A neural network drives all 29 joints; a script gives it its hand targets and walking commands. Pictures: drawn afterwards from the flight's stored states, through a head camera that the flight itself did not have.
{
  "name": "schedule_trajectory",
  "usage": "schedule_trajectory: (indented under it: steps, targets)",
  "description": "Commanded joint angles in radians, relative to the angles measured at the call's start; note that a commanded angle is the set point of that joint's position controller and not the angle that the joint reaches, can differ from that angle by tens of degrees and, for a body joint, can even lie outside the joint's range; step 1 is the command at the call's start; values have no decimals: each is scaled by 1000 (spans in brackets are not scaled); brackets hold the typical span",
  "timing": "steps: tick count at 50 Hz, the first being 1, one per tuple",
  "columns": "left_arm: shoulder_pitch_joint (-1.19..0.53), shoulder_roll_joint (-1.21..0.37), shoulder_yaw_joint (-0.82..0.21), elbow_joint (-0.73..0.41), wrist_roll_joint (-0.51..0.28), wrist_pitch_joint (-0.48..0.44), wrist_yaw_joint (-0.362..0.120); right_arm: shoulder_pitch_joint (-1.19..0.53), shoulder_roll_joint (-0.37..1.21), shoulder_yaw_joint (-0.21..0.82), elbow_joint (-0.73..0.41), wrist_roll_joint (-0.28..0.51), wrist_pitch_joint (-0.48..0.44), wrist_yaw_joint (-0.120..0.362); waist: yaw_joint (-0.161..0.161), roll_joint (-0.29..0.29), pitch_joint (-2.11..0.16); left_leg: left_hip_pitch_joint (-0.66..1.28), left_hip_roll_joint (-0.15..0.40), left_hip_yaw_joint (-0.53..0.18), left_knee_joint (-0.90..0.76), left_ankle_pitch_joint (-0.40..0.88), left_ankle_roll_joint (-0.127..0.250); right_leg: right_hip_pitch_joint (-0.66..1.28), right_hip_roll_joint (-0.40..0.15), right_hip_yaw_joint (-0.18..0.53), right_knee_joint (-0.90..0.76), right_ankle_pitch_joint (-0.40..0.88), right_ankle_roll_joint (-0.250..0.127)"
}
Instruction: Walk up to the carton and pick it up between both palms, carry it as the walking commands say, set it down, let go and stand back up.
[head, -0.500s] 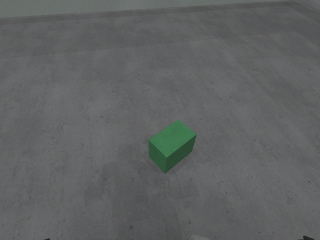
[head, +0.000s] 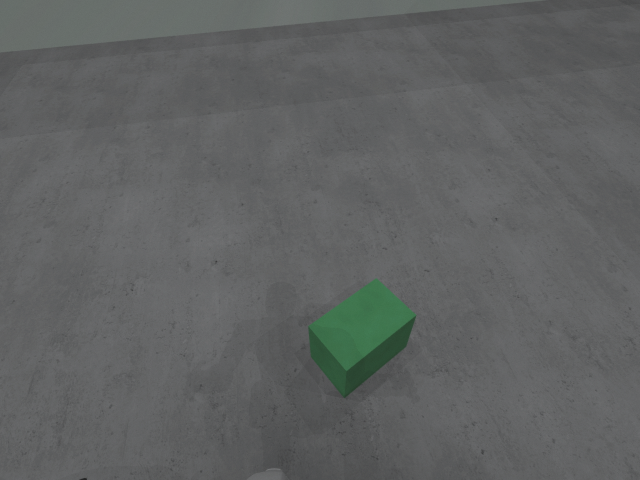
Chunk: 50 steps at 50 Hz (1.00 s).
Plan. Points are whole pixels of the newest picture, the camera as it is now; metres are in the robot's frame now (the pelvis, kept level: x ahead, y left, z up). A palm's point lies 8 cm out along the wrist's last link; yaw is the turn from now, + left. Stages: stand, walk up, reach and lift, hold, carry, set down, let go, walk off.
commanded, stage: walk up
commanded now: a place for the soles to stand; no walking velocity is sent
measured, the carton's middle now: (360, 337) +0.64 -0.04 -0.66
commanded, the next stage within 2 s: none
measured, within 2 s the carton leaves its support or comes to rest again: neither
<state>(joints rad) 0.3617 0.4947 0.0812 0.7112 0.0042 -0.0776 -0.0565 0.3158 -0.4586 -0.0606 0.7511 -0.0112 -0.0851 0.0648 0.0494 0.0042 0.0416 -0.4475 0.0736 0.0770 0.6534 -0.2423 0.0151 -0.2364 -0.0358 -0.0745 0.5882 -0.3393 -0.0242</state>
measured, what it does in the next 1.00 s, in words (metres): walks ahead: left foot, then right foot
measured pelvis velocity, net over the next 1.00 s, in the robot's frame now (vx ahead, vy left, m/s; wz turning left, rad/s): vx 0.15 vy -0.02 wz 0.06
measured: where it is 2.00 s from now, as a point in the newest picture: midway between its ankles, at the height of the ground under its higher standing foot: (250, 463)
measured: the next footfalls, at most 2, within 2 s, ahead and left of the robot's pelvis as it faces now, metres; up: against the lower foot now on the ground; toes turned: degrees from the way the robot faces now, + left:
left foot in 0.04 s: +0.18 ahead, +0.12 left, +0.00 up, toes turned +4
right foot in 0.34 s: +0.23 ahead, -0.14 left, +0.00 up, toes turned -4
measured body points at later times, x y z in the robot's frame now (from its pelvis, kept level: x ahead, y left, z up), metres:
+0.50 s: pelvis +0.12 -0.02 -0.01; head +0.15 -0.04 +0.44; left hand +0.25 +0.31 -0.09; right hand +0.19 -0.36 -0.13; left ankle +0.13 +0.12 -0.72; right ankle +0.19 -0.14 -0.73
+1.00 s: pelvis +0.15 -0.02 +0.01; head +0.16 -0.02 +0.46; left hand +0.25 +0.31 -0.10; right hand +0.30 -0.34 -0.10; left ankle +0.14 +0.12 -0.73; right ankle +0.19 -0.14 -0.73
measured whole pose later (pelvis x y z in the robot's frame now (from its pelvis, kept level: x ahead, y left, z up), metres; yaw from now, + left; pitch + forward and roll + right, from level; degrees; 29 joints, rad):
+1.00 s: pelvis +0.15 -0.02 +0.01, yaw +4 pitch -2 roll +0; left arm 0.04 0.42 0.00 1.06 0.00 -0.04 0.00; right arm 0.05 -0.42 0.00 1.06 0.00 -0.02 0.01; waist 0.01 0.00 0.04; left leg -0.18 0.04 -0.01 0.47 -0.26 -0.03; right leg -0.23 -0.06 -0.12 0.46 -0.20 0.01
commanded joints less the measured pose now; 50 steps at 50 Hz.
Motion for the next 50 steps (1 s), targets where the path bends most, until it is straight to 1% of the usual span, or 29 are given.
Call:
schedule_trajectory:
  steps: [1,2,3,4,5,7,8,10,13,14,16,17,18,19,20,22,23,24,25,26,27,28,29,30,32,33,35,37,50]
  targets:
    - [-56,160,31,-66,2,-2,1,115,-183,-68,-17,-1,-26,-8,-94,-50,-25,371,-55,11,-111,-17,28,-287,-152,135,-72,-172,-128]
    - [-51,98,13,-78,-1,-3,5,204,-233,-88,-5,-9,-36,-23,-142,119,-68,511,64,-198,-207,-202,73,-399,-89,65,191,-116,-85]
    - [-34,63,1,-106,-9,-5,11,241,-336,-106,-40,-13,-43,-35,-155,274,-106,582,356,-707,-392,-449,213,-585,30,7,450,-213,-27]
    - [-46,153,18,-81,11,8,31,195,-349,-115,-50,15,-35,-37,-146,120,-71,500,415,-750,-407,-450,274,-589,-11,134,560,-170,-6]
    - [-55,177,24,-58,7,7,32,167,-304,-104,-56,22,-30,-40,-122,54,-22,425,366,-649,-389,-341,275,-561,-39,154,569,-106,4]
    - [-24,167,23,-26,3,4,23,99,-258,-83,-61,15,-24,-44,-86,101,13,312,255,-395,-367,-160,229,-463,-84,132,435,-80,16]
    - [1,159,25,-4,6,5,13,83,-254,-79,-62,8,-22,-43,-83,146,12,254,218,-296,-351,-72,223,-394,-76,97,380,-79,20]
    - [-15,132,30,3,6,11,2,78,-254,-76,-66,1,-21,-38,-82,177,15,174,196,-224,-334,29,228,-299,-61,55,301,-55,20]
    - [-30,96,27,24,0,10,12,25,-237,-62,-78,1,-10,-43,-57,188,1,80,171,-157,-258,234,206,-142,-23,-3,160,63,5]
    - [-29,91,28,32,0,8,18,12,-230,-54,-78,5,-4,-45,-44,179,-16,54,161,-138,-209,257,189,-77,-7,-14,105,114,-3]
    - [-25,112,36,48,7,0,30,6,-198,-32,-72,10,12,-48,-20,117,-46,-5,113,-107,-91,114,118,51,28,1,-3,141,-26]
    - [-18,143,42,54,12,-3,37,26,-154,-12,-66,9,16,-52,-10,11,-56,-51,75,-83,11,-10,81,100,-54,119,-81,116,-44]
    - [-53,215,48,39,15,-12,44,50,-91,10,-66,13,23,-54,-25,-182,-43,-147,-34,-22,184,-214,19,67,-276,451,-236,-19,-118]
    - [-58,254,56,42,9,-6,45,71,-145,-4,-41,20,37,-70,-17,-185,-68,-104,-29,-73,277,-332,13,6,-384,587,-285,-70,-236]
    - [-87,237,49,42,6,0,48,73,-187,-14,-16,18,41,-76,-25,-145,-52,-90,-11,-119,302,-328,22,-8,-357,527,-246,-32,-248]
    - [-158,196,31,39,0,11,52,94,-181,-17,31,11,35,-76,-47,-172,-42,-36,5,-100,217,-283,21,-42,-278,366,-193,83,-198]
    - [-181,187,24,42,0,15,51,117,-174,-19,61,10,31,-75,-59,-195,-62,36,-6,-68,153,-241,19,-62,-250,290,-154,189,-173]
    - [-206,180,14,45,0,20,50,125,-165,-20,84,7,28,-74,-73,-189,-77,128,-23,-34,76,-167,20,-103,-219,225,-110,251,-150]
    - [-216,163,3,50,-4,24,49,106,-161,-21,93,1,25,-74,-79,-172,-79,192,-32,-32,-7,-85,25,-142,-197,187,-66,234,-123]
    - [-226,140,-6,52,-10,27,49,78,-173,-23,94,-7,22,-75,-78,-139,-73,218,-7,-89,-69,-16,34,-174,-183,172,-24,185,-86]
    - [-222,111,-15,54,-21,29,50,19,-217,-26,81,-10,17,-75,-47,-52,-61,170,80,-249,-138,-1,62,-186,-132,138,23,90,-41]
    - [-213,105,-20,77,-28,32,53,-59,-238,-23,81,-3,13,-71,-16,14,-55,89,130,-312,-158,21,92,-114,-61,81,39,28,-22]
    - [-224,113,-19,102,-23,31,57,-84,-220,-16,94,1,15,-67,-16,11,-57,48,123,-277,-154,46,92,-43,-51,71,31,21,-23]
    - [-234,124,-16,117,-18,27,59,-98,-196,-6,110,6,19,-66,-22,-12,-60,44,87,-223,-125,75,71,-16,-71,89,-3,66,-33]
    - [-258,154,-15,142,-7,17,60,-95,-168,4,143,13,29,-64,-51,-48,-79,127,29,-145,-56,134,39,-44,-144,164,-80,161,-60]
    - [-267,156,-17,153,-8,15,62,-92,-164,6,158,13,33,-63,-61,-31,-90,169,25,-139,-55,147,37,-55,-159,170,-88,204,-68]
    - [-292,138,-26,172,-12,16,64,-113,-161,9,176,13,37,-62,-64,-11,-102,203,40,-154,-87,188,47,-46,-140,131,-74,240,-52]
    - [-305,125,-31,195,-14,21,64,-148,-159,12,191,14,40,-61,-56,-7,-103,202,51,-161,-115,208,52,-18,-123,105,-82,231,-37]
    - [-375,104,-48,331,-8,32,55,-295,-141,26,292,10,57,-58,-42,5,-76,249,50,-165,-298,150,29,92,-124,83,-252,210,-2]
